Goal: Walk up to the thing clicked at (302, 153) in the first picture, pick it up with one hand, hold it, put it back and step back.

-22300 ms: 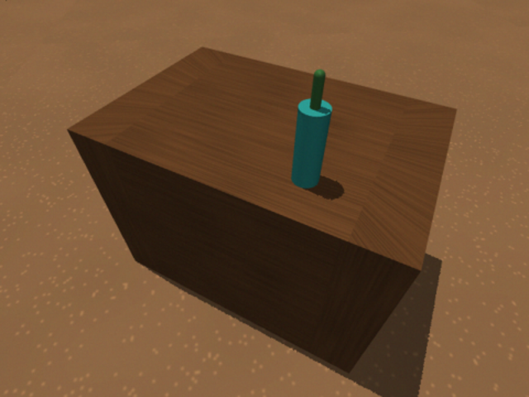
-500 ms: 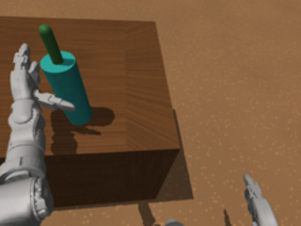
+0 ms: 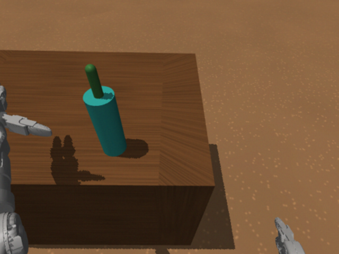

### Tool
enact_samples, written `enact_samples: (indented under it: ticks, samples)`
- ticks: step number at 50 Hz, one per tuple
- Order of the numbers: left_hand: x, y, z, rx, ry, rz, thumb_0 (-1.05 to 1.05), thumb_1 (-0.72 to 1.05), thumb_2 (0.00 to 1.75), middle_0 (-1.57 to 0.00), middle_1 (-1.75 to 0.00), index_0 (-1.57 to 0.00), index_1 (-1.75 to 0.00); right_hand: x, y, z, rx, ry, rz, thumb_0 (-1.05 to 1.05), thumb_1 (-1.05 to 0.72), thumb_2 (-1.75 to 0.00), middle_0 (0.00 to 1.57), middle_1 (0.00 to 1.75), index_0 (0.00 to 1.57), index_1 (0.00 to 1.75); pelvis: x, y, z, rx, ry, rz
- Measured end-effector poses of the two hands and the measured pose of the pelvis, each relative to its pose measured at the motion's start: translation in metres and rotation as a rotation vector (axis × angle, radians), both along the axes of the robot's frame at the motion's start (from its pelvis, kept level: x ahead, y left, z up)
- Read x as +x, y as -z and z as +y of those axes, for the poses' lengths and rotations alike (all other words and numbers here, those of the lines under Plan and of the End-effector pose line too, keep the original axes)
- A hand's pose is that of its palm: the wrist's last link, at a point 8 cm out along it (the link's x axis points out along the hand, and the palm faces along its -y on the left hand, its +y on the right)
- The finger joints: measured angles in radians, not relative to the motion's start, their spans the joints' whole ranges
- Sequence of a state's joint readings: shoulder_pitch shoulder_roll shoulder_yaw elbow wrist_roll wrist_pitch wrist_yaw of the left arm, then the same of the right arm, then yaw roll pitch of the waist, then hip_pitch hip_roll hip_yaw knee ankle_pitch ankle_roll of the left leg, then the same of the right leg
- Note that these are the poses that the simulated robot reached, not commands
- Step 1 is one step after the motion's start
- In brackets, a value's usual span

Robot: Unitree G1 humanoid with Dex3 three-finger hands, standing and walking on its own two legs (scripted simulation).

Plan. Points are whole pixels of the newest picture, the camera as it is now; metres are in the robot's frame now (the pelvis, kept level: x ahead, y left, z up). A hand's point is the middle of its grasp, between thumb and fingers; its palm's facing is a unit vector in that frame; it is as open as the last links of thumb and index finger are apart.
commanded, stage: sink last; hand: left
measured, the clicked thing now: (104, 114) +0.46 +0.16 +0.10
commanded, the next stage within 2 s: home in 0.98 s
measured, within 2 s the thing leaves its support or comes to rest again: neither
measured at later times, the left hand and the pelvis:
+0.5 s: hand (10, 200) +0.22 +0.26 +0.14, palm faces +0.37 -0.85 -0.37, open 17.4 cm; pelvis +0.00 -0.01 +0.01, yaw +1 degrees
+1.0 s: hand out of the picture +0.15 +0.24 +0.15, palm faces +0.40 -0.80 -0.44, open 17.4 cm; pelvis -0.03 -0.02 +0.00, yaw +2 degrees
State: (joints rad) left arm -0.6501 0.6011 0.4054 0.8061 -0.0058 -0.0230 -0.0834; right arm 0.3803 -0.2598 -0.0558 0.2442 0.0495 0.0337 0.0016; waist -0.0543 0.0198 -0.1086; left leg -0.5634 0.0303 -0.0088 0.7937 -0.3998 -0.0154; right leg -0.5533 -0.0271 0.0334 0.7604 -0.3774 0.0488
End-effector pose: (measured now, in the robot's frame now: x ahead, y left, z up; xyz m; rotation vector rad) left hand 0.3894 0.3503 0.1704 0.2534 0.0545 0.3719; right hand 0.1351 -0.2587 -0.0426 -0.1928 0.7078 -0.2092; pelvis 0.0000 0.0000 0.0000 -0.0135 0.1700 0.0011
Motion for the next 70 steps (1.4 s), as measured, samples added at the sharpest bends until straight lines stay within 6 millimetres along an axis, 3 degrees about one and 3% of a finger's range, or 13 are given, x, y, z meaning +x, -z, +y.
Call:
enact_samples:
  ticks: [5, 9, 18, 25, 34, 42, 50, 54, 60, 64, 70]
  samples:
    - [-0.028, -0.001, 0.019, 0.05, -0.071, -0.002, -0.01, -0.55, 0.03, -0.06, -0.04, -0.06, -0.04, -0.004, 0.012, 0.009, 0.04, -0.035, 0.057, -0.01, 0.56, -0.05, 0.06, 0.05, 0.05, 0.05, -0.001, -0.002, -0.002, -0.004, -0.009, -0.009]
    - [-0.055, 0.003, 0.017, 0.092, -0.078, -0.008, -0.01, -0.55, 0.02, -0.06, -0.04, -0.06, -0.04, -0.001, 0.018, 0.017, 0.068, -0.055, 0.062, -0.01, 0.55, -0.06, 0.06, 0.05, 0.05, 0.05, -0.001, -0.003, -0.001, -0.005, -0.012, -0.026]
    - [-0.137, 0.008, -0.027, 0.151, -0.01, -0.096, -0.02, -0.53, 0.01, -0.06, -0.04, -0.06, -0.04, 0.014, 0.003, 0.003, 0.043, -0.009, -0.032, -0.01, 0.53, -0.06, 0.06, 0.05, 0.06, 0.05, 0.001, -0.006, -0.002, 0.005, -0.013, -0.083]
    - [-0.204, 0.01, -0.056, 0.173, 0.019, -0.104, -0.01, -0.52, 0.0, -0.07, -0.05, -0.07, -0.03, 0.009, 0.006, -0.004, 0.036, 0.007, -0.005, -0.01, 0.53, -0.06, 0.06, 0.05, 0.05, 0.05, -0.002, -0.005, -0.007, 0.009, -0.022, -0.105]
    - [-0.267, 0.015, -0.088, 0.195, 0.055, -0.03, -0.01, -0.51, 0.0, -0.07, -0.05, -0.07, -0.04, 0.008, 0.009, -0.007, 0.048, 0.01, -0.057, -0.01, 0.52, -0.05, 0.06, 0.05, 0.05, 0.05, -0.011, 0.0, -0.013, 0.016, -0.034, -0.116]
    - [-0.281, 0.007, -0.092, 0.227, 0.04, -0.097, -0.01, -0.51, 0.01, -0.06, -0.05, -0.07, -0.04, 0.005, -0.004, -0.018, 0.016, 0.004, -0.161, -0.01, 0.53, -0.05, 0.06, 0.05, 0.05, 0.05, -0.022, 0.003, -0.02, 0.026, -0.041, -0.133]
    - [-0.282, 0.002, -0.072, 0.277, 0.003, -0.142, -0.01, -0.52, 0.02, -0.06, -0.06, -0.07, -0.05, -0.013, -0.009, -0.027, 0.0, 0.009, -0.177, -0.01, 0.53, -0.05, 0.06, 0.05, 0.05, 0.05, -0.028, 0.004, -0.024, 0.029, -0.037, -0.142]
    - [-0.283, 0.021, -0.063, 0.241, -0.025, -0.087, -0.01, -0.53, 0.02, -0.07, -0.06, -0.07, -0.05, -0.019, -0.008, -0.028, -0.012, 0.013, -0.165, -0.01, 0.52, -0.05, 0.06, 0.05, 0.05, 0.05, -0.03, 0.004, -0.022, 0.029, -0.032, -0.137]
    - [-0.283, 0.047, -0.072, 0.172, 0.01, -0.027, -0.01, -0.54, 0.05, -0.07, -0.06, -0.07, -0.06, -0.017, -0.01, -0.02, -0.023, -0.001, -0.174, -0.01, 0.42, -0.13, 0.08, 0.09, 0.07, 0.09, -0.03, 0.004, -0.017, 0.025, -0.029, -0.131]
    - [-0.283, 0.067, -0.077, 0.119, 0.023, 0.016, -0.01, -0.52, 0.07, -0.07, -0.07, -0.07, -0.06, -0.011, -0.003, 0.001, 0.013, -0.033, -0.164, -0.01, 0.24, -0.26, 0.1, 0.12, 0.09, 0.12, -0.029, 0.005, -0.015, 0.021, -0.029, -0.122]
    - [-0.286, 0.123, -0.093, -0.017, 0.038, 0.195, -0.01, -0.51, 0.08, -0.07, -0.07, -0.06, -0.06, -0.004, 0.013, 0.038, 0.086, -0.098, -0.127, -0.01, -0.08, -0.44, 0.13, 0.17, 0.12, 0.17, -0.028, 0.009, -0.011, 0.016, -0.033, -0.096]
